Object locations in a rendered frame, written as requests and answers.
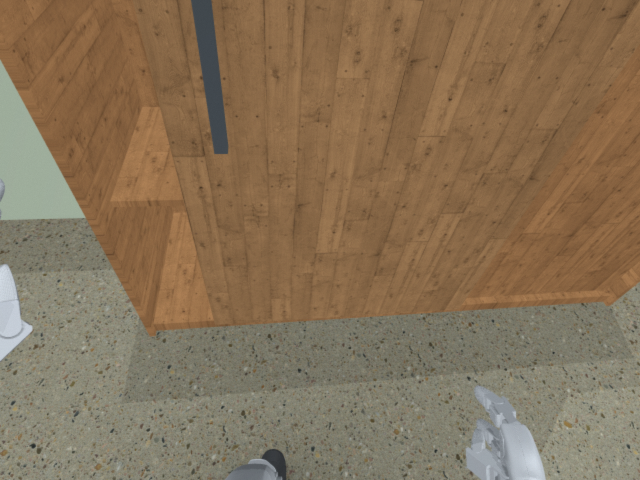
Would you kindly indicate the left robot shin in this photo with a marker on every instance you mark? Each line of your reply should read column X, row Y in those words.
column 262, row 461

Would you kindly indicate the robot right hand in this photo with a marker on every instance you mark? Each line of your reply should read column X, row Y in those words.
column 514, row 453

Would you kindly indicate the left robot foot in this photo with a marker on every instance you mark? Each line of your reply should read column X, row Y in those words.
column 276, row 459

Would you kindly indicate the robot left hand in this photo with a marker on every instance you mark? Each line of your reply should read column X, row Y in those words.
column 13, row 330

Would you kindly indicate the handle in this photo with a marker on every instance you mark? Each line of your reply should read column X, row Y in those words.
column 206, row 39

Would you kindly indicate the wardrobe door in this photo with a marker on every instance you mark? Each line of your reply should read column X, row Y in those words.
column 582, row 230
column 380, row 152

